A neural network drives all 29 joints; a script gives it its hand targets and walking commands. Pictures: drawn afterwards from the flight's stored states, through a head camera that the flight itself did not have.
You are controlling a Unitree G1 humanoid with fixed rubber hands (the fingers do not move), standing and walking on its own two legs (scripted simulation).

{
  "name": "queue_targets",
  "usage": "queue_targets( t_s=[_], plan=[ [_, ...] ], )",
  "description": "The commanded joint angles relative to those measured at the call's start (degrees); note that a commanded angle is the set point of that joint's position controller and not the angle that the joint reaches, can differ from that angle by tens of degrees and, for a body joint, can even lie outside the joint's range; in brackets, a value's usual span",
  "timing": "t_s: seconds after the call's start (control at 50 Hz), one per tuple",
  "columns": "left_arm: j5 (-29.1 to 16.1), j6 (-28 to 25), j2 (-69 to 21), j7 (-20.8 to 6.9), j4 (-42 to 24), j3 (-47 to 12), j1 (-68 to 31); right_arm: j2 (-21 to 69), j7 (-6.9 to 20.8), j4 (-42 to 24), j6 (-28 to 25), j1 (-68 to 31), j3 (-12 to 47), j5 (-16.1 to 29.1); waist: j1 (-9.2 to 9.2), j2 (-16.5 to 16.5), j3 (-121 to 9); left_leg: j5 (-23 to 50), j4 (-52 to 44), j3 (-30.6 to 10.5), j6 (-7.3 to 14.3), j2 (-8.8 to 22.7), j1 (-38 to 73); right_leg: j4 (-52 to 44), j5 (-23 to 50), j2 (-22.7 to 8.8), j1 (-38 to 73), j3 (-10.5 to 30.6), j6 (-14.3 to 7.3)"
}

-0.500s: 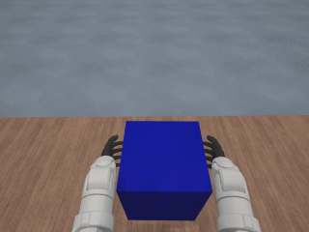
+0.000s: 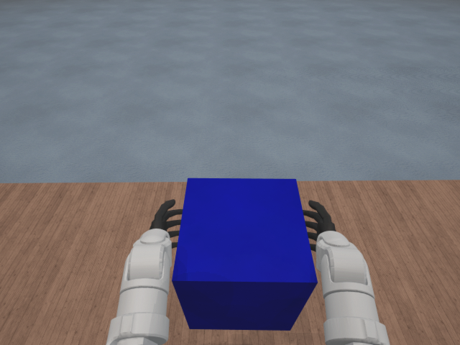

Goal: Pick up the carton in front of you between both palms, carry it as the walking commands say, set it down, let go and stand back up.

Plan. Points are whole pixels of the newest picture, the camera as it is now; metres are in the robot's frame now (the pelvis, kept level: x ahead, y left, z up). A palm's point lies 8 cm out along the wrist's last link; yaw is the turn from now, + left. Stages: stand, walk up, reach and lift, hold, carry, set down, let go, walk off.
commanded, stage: hold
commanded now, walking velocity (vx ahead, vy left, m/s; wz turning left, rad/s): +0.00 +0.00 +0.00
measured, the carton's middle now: (240, 256) +0.29 +0.00 -0.03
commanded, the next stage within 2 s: carry in 0.44 s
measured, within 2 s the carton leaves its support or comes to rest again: neither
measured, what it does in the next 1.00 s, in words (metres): walks ahead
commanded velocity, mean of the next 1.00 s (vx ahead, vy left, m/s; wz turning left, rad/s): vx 0.30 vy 0.00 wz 0.00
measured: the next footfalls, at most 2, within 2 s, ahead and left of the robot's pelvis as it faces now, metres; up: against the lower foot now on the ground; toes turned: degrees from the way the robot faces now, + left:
right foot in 1.02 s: +0.28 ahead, -0.11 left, +0.00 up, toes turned -9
left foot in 1.44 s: +0.65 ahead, +0.07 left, +0.00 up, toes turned +11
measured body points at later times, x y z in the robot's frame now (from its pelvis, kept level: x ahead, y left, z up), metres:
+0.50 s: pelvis +0.00 +0.00 +0.00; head -0.04 +0.00 +0.44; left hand +0.30 +0.15 +0.04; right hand +0.31 -0.15 +0.04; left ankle +0.01 +0.13 -0.74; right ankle +0.01 -0.13 -0.74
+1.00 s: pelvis +0.18 -0.02 -0.01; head +0.18 -0.03 +0.44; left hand +0.47 +0.12 +0.07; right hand +0.45 -0.18 +0.06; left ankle +0.06 +0.10 -0.75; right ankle +0.20 -0.11 -0.74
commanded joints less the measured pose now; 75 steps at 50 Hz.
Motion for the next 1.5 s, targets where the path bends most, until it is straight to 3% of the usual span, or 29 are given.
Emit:
queue_targets(
  t_s=[0.0,0.4,0.42,0.48,0.6,0.64,0.66,0.68,0.7,0.74,0.78,0.8,0.82,0.84,0.88,0.94,0.98,1.0,1.02,1.04,1.06,1.12,1.16,1.32,1.4,1.42,1.44,1.46,1.48],
  plan=[
    [-15.2,-2.2,-52.5,-14.1,-2.2,-30.8,-30.2,52.7,13.7,-1.3,-1.8,-29.0,30.6,14.7,0.01,0.2,-10.8,5.1,-2.9,4.3,-0.2,-3.8,0.8,-2.9,5.5,3.8,0.7,-4.4,0.2],
    [-14.7,-2.4,-52.6,-14.1,-1.2,-30.3,-30.7,53.0,13.6,-0.3,-2.0,-29.5,30.1,14.3,-0.02,0.1,-12.0,6.9,-2.6,4.4,-0.2,-3.8,1.8,-2.7,7.4,3.8,1.6,-4.6,0.3],
    [-15.4,-2.2,-52.7,-14.0,-2.2,-30.9,-31.4,52.7,13.5,-1.4,-1.8,-30.5,30.7,14.9,0.15,1.4,-13.2,0.2,2.4,2.7,0.6,6.1,-4.8,2.9,0.0,-6.2,-5.3,-2.7,-0.5],
    [-17.3,-1.5,-52.6,-13.4,-5.7,-33.5,-32.4,52.8,12.6,-4.6,-1.1,-30.5,33.1,16.8,-0.01,1.5,-11.8,-29.9,-0.8,-0.7,2.1,5.7,-11.3,2.1,-27.7,-4.2,-13.0,-1.8,-1.4],
    [-24.1,4.9,-50.6,-11.6,-15.6,-42.3,-32.5,50.1,9.9,-15.2,5.5,-29.1,41.4,22.0,-0.29,6.9,-16.9,-26.5,-1.2,-3.6,5.4,10.9,-10.2,9.6,-16.1,-2.2,-15.2,-10.2,-0.9],
    [-26.3,8.5,-49.1,-11.0,-17.9,-43.8,-32.8,48.3,9.1,-18.3,9.2,-30.2,43.1,23.9,0.13,1.9,-13.9,-24.6,5.1,1.6,3.7,8.3,-17.5,3.2,-19.8,-6.4,-11.1,-5.2,-2.1],
    [-27.1,10.3,-47.7,-10.6,-18.2,-43.9,-31.1,47.4,8.7,-19.5,11.2,-30.2,43.7,24.9,0.93,-6.5,-13.3,-19.3,14.6,7.3,1.9,5.5,-24.0,-1.0,-21.5,-12.0,-6.5,3.2,-4.4],
    [-27.6,12.0,-46.2,-10.0,-18.6,-43.9,-28.8,47.3,8.5,-20.8,13.1,-30.1,44.7,26.3,1.67,-14.3,-12.8,-15.7,22.9,12.7,0.3,2.6,-31.7,-4.4,-17.1,-17.2,-0.4,11.9,-7.6],
    [-27.8,13.6,-46.0,-9.4,-19.8,-44.0,-27.3,47.6,8.6,-22.1,14.8,-30.8,46.1,28.3,1.84,-15.9,-10.4,-18.8,20.5,14.1,0.1,2.5,-37.5,-4.6,-7.8,-19.8,2.9,16.0,-10.6],
    [-29.0,16.5,-46.4,-8.2,-25.6,-45.0,-27.9,49.4,8.9,-24.6,17.3,-30.5,48.3,32.3,1.45,-10.0,-13.1,-15.8,11.2,15.1,0.7,2.2,-31.0,0.0,5.5,-18.0,2.9,9.1,-10.4],
    [-30.6,18.9,-47.6,-7.8,-29.8,-46.4,-26.5,50.6,8.8,-26.6,19.2,-26.5,48.3,34.0,0.21,-4.8,-20.4,-5.5,2.2,16.4,1.3,1.9,-5.5,8.8,2.4,-12.2,-9.5,-4.6,-5.4],
    [-31.8,20.2,-48.5,-8.3,-32.6,-47.3,-27.9,50.7,8.4,-26.6,19.8,-23.5,46.9,32.9,-1.17,4.4,-21.6,-9.6,-3.6,3.5,4.1,9.4,4.1,20.5,3.0,-7.6,-18.2,-12.9,-2.1],
    [-33.3,21.6,-49.4,-8.9,-33.9,-48.0,-28.5,50.2,7.9,-27.0,20.5,-21.4,46.1,31.2,-1.51,16.5,-20.3,4.8,-1.4,-11.0,9.7,19.2,15.3,29.8,-4.9,-4.0,-34.7,-16.6,0.3],
    [-34.2,22.3,-49.3,-9.6,-33.8,-48.5,-27.9,49.6,7.3,-28.5,21.3,-20.2,45.9,30.2,-1.86,17.1,-17.7,20.4,-1.1,-15.5,14.2,23.3,19.9,31.8,-21.4,-2.7,-44.7,-15.2,-0.3],
    [-35.1,23.1,-50.3,-10.3,-33.8,-48.0,-25.8,50.7,6.7,-33.4,22.7,-21.9,47.2,30.3,-2.2,6.9,-17.0,22.7,-0.6,-11.9,14.3,24.2,22.0,28.5,-26.5,-4.5,-48.1,-12.9,-1.4],
    [-34.2,23.9,-49.7,-9.9,-36.4,-47.3,-21.3,51.6,7.2,-38.1,24.0,-20.9,47.8,32.0,-1.47,9.2,-18.0,17.9,-1.0,1.2,7.6,18.6,14.0,14.1,-11.2,-2.5,-34.4,-17.5,-1.2],
    [-33.4,24.4,-49.6,-9.1,-37.1,-47.0,-19.8,49.8,7.5,-39.2,25.0,-21.1,48.2,33.3,0.12,7.2,-20.7,13.6,5.5,12.4,4.0,13.4,-1.4,3.2,0.4,0.8,-9.2,-22.6,-1.5],
    [-32.8,24.7,-48.7,-8.7,-37.4,-46.2,-18.8,48.4,7.7,-39.9,25.5,-20.3,48.3,33.9,0.42,3.9,-23.5,12.5,12.5,16.3,2.3,11.9,-11.9,4.3,1.0,-0.6,6.8,-21.4,-2.7],
    [-31.6,25.1,-47.3,-8.2,-37.0,-45.2,-16.7,46.5,8.1,-41.0,26.2,-21.8,48.0,34.3,2.17,-7.0,-24.6,0.3,27.1,20.2,-0.2,7.7,-22.1,-3.6,-12.6,-12.2,14.0,-2.7,-5.0],
    [-30.5,25.3,-46.5,-7.7,-36.0,-44.6,-17.3,45.7,8.5,-42.2,27.2,-25.2,48.6,35.5,2.34,-18.5,-22.1,-16.9,38.3,17.4,-1.0,0.9,-37.5,-8.9,-8.1,-24.3,18.8,22.2,-12.5],
    [-30.7,25.8,-46.8,-7.5,-37.3,-44.5,-19.9,46.1,8.8,-40.8,27.8,-25.9,49.2,36.2,2.12,-11.7,-19.9,-19.3,46.6,10.6,1.2,4.7,-42.7,-7.0,-1.4,-27.7,18.1,23.3,-16.3],
    [-32.0,26.9,-49.0,-7.7,-38.2,-45.6,-22.6,47.7,9.1,-36.8,28.1,-23.4,47.6,35.6,1.39,-0.1,-18.8,-11.4,45.0,9.1,2.1,9.7,-43.7,-5.6,13.3,-23.7,13.6,8.9,-12.0],
    [-33.6,27.0,-50.1,-8.5,-38.2,-46.8,-22.7,49.1,8.7,-35.2,27.6,-21.1,46.9,33.8,1.3,-3.5,-18.4,-7.4,36.8,11.6,1.1,8.1,-40.6,-6.9,18.5,-19.9,12.5,0.5,-8.8],
    [-35.3,25.9,-49.8,-11.3,-36.3,-47.7,-20.3,51.8,6.7,-34.1,25.4,-16.9,46.7,29.1,1.58,-9.2,-11.0,7.6,11.9,21.8,2.1,2.1,-30.0,-7.7,33.6,-13.8,7.0,-14.4,-6.6],
    [-34.7,25.5,-49.3,-11.5,-37.0,-47.5,-19.7,51.9,7.2,-34.7,25.0,-16.9,47.2,29.8,-0.31,-9.6,-17.8,9.0,6.3,26.2,3.7,-2.1,-5.3,11.0,45.5,-11.9,3.0,-21.8,-3.2],
    [-34.7,25.3,-48.8,-11.5,-37.2,-47.5,-20.3,51.9,7.5,-35.0,24.9,-17.2,47.3,29.9,-1.47,-6.2,-20.8,4.7,6.4,22.5,3.5,1.4,5.6,21.2,33.8,-10.6,-4.4,-21.3,-2.3],
    [-34.8,25.4,-49.4,-11.5,-37.6,-48.0,-21.3,51.3,7.9,-34.2,24.8,-16.7,46.8,29.7,-1.87,4.2,-26.1,-7.8,3.7,-2.4,9.1,18.1,15.7,38.1,14.5,-7.1,-16.3,-19.5,-0.4],
    [-34.3,25.4,-49.5,-11.5,-37.6,-48.4,-20.6,51.7,8.2,-32.3,24.3,-15.6,47.1,30.3,-1.58,14.1,-27.3,-10.1,-6.7,-24.2,16.1,26.8,20.8,51.2,-14.1,0.4,-30.2,-14.2,0.0],
    [-33.9,24.8,-50.2,-11.4,-36.7,-48.3,-20.4,53.5,8.6,-33.3,24.0,-16.4,47.8,31.4,-1.24,10.1,-25.1,-5.0,-7.7,-20.6,16.3,26.7,18.2,57.8,-14.3,-3.2,-34.2,-8.7,-1.3]
  ],
)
